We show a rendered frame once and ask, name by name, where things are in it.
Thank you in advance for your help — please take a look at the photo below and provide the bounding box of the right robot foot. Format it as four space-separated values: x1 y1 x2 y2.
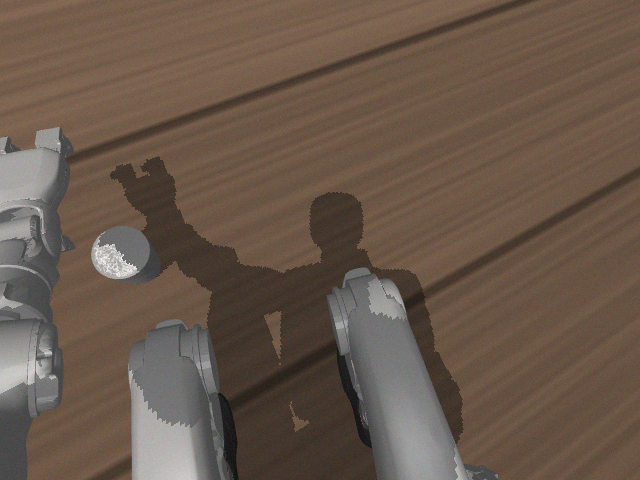
337 347 372 448

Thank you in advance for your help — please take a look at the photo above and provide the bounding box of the right robot hand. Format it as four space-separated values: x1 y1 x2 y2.
464 464 500 480

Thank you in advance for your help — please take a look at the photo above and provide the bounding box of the cup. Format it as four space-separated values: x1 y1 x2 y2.
91 226 161 284

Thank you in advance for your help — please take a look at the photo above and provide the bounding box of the left robot hand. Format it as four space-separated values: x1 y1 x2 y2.
0 127 76 253

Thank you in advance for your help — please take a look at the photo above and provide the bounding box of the left robot arm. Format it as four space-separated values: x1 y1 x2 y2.
0 200 64 480

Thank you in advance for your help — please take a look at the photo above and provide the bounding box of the left robot foot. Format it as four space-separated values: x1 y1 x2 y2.
218 393 239 480

